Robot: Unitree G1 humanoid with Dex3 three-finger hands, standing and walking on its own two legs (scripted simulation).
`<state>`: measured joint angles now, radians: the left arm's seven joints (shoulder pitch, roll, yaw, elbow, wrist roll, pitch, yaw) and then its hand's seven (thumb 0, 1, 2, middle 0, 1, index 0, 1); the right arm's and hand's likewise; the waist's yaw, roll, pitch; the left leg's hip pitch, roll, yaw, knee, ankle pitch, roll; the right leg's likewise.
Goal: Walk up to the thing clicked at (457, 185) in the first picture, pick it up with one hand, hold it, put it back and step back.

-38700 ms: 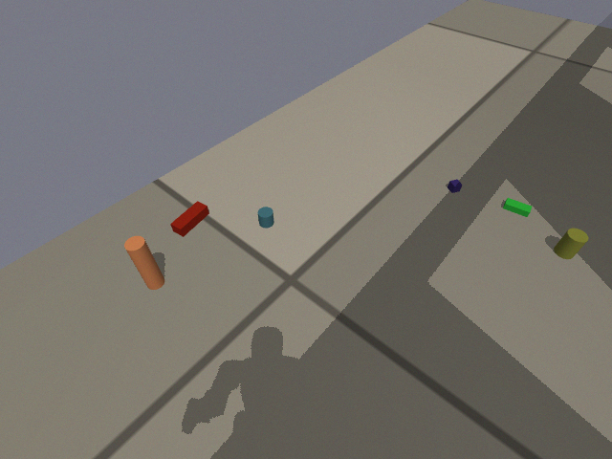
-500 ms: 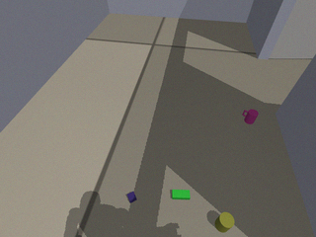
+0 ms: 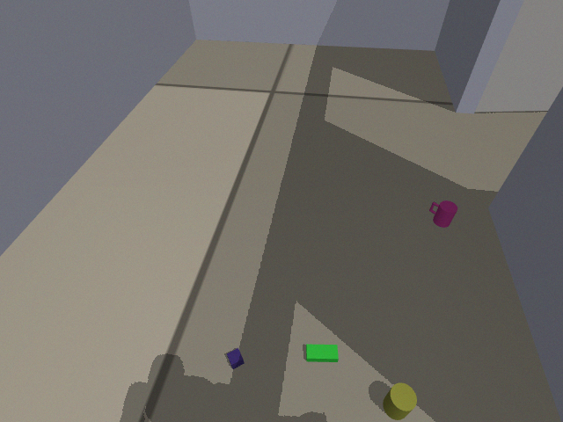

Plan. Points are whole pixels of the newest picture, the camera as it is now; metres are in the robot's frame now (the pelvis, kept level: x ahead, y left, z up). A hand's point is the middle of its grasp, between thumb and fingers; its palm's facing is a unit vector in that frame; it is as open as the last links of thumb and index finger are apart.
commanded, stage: stand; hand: left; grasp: from above
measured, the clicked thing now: (235, 358) +0.49 +0.21 -0.76
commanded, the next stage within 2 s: step back in 1.50 s
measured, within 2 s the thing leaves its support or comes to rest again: neither
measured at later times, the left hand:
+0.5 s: hand out of the picture +0.07 +0.24 -0.16, palm faces +0.01 -0.94 -0.34, open 7.4 cm
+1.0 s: hand out of the picture +0.08 +0.24 -0.15, palm faces +0.00 -0.94 -0.34, open 7.4 cm
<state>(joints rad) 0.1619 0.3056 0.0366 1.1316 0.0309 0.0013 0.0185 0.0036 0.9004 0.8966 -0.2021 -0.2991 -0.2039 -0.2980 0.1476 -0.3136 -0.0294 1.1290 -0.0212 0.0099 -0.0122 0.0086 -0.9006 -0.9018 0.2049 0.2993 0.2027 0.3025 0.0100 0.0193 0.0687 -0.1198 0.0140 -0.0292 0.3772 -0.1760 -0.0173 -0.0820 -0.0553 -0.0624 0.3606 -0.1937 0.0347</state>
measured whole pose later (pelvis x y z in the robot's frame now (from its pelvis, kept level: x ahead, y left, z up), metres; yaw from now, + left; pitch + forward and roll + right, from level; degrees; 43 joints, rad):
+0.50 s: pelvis +0.01 -0.01 +0.00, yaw +0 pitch -4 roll +0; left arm 0.13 0.31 0.03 1.15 0.02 0.00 0.01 0.00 0.90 0.90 -0.20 -0.30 -0.20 -0.30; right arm 0.12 -0.33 -0.01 1.14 -0.02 0.00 -0.01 0.01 -0.90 -0.90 0.21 0.30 0.20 0.30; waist 0.01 0.02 0.07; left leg -0.11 0.03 -0.03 0.34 -0.17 -0.03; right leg -0.08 -0.04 -0.06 0.33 -0.18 0.02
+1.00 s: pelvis +0.01 -0.01 +0.00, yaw +0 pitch -3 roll +0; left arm 0.12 0.32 0.03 1.14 0.02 0.00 0.00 0.00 0.90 0.90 -0.20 -0.30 -0.20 -0.30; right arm 0.11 -0.33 0.00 1.15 -0.01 0.00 0.00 0.01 -0.90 -0.90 0.21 0.30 0.20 0.30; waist 0.00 0.01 0.06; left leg -0.11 0.03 -0.03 0.33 -0.17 -0.03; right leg -0.08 -0.04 -0.07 0.33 -0.19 0.02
